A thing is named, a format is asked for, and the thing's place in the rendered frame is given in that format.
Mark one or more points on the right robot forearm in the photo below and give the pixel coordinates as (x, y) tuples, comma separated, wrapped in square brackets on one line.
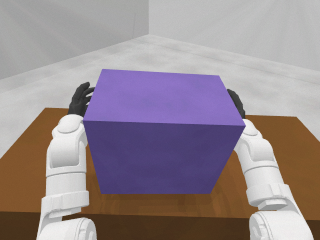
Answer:
[(265, 186)]

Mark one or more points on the pedestal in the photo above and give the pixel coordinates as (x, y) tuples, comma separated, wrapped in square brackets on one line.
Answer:
[(224, 214)]

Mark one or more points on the carton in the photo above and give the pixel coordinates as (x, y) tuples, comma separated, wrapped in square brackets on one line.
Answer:
[(160, 132)]

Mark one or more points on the right robot hand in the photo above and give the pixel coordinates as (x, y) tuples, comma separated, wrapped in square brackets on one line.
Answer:
[(236, 100)]

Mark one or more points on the left robot hand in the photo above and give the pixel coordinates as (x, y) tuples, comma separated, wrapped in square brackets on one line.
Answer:
[(79, 100)]

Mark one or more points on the left robot forearm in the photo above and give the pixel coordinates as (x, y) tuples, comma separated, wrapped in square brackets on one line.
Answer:
[(66, 166)]

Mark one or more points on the robot right upper arm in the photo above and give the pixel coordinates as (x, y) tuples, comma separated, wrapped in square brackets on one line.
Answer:
[(278, 225)]

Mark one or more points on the robot left upper arm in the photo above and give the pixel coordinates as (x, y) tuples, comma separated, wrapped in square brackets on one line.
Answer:
[(73, 229)]

